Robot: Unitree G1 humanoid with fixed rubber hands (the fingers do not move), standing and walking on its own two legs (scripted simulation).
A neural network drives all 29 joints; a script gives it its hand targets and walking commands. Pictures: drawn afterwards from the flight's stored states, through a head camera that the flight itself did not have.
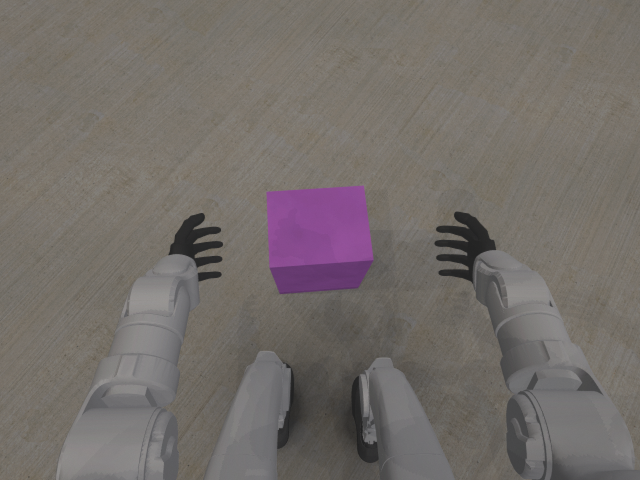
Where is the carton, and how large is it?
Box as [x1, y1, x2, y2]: [266, 186, 373, 293]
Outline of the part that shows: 363,186 266,192 269,267 280,293 354,288 358,286 373,260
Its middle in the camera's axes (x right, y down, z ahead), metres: +0.00 +0.02 +1.00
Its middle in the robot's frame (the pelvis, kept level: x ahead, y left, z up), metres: +0.54 +0.01 -0.53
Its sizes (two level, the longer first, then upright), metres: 0.225 0.180 0.295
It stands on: the floor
